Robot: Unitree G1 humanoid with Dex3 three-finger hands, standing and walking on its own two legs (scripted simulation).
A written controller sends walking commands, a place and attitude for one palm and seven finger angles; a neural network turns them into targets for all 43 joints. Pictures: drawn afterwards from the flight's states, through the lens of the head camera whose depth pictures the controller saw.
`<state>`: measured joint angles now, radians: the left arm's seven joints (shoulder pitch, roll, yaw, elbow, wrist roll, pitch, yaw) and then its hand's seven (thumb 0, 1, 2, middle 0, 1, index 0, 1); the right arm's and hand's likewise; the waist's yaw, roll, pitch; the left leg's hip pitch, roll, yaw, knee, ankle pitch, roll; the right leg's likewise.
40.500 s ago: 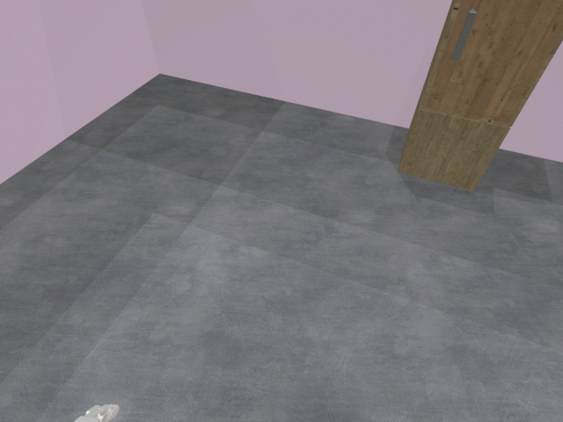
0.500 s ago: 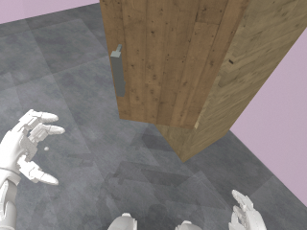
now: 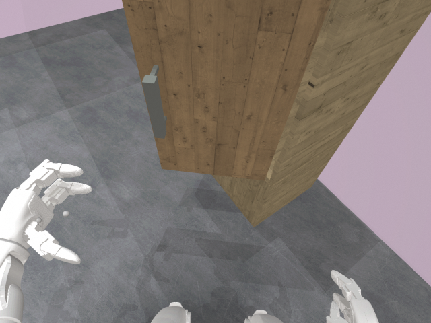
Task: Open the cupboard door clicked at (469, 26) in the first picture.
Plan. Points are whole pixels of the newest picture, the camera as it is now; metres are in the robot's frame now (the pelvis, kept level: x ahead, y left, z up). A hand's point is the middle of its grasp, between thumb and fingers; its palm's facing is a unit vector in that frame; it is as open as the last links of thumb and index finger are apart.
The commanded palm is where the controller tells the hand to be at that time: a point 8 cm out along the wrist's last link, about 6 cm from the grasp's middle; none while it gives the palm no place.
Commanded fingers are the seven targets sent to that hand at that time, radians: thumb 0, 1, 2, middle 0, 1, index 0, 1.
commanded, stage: raise the hand with hooked fingers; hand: left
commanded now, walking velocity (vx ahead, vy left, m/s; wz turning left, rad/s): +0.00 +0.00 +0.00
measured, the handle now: (158, 103) +0.57 +0.17 +0.04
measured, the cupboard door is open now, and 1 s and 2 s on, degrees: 49 49 49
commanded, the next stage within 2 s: move the hooked fingers beside the handle in 0.04 s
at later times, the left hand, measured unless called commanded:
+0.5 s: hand (87, 181) +0.34 +0.25 +0.06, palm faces -0.10 -0.99 -0.04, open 14.0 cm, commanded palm +0.32 +0.31 +0.06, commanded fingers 0.00 -0.50 0.30 -0.30 -1.20 -0.30 -1.20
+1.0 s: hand (104, 147) +0.42 +0.25 +0.05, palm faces -0.08 -1.00 -0.02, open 14.0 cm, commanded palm +0.41 +0.30 +0.05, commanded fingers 0.00 -0.50 0.30 -0.30 -1.20 -0.30 -1.20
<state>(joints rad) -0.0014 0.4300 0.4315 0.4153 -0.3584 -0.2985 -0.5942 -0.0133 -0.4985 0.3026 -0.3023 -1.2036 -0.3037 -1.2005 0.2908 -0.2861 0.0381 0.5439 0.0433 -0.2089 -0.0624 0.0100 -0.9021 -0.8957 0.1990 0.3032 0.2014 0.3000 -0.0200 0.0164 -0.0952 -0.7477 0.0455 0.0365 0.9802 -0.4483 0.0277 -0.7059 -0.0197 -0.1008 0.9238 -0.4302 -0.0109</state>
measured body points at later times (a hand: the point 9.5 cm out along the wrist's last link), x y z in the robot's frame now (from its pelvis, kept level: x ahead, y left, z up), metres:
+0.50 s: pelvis -0.01 +0.00 +0.00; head +0.07 +0.01 +0.44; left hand +0.34 +0.30 +0.07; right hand +0.12 -0.26 -0.09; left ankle +0.02 +0.10 -0.68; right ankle +0.01 -0.12 -0.68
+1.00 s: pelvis +0.00 +0.00 -0.01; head +0.11 +0.01 +0.43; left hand +0.42 +0.30 +0.06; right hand +0.07 -0.28 -0.11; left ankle +0.02 +0.10 -0.68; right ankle +0.01 -0.12 -0.68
